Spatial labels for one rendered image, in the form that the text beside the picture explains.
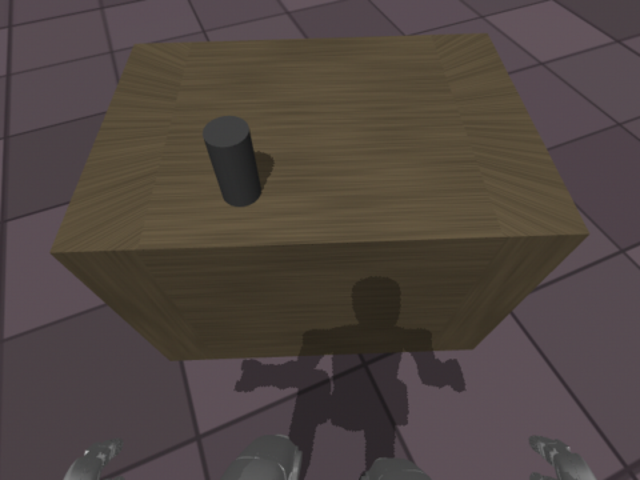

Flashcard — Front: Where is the left robot hand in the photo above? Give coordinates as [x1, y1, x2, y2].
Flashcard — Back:
[63, 438, 125, 480]

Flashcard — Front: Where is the right robot hand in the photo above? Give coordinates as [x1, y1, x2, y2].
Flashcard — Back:
[529, 436, 597, 480]

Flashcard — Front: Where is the can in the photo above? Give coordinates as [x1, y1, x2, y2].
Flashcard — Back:
[203, 116, 261, 207]

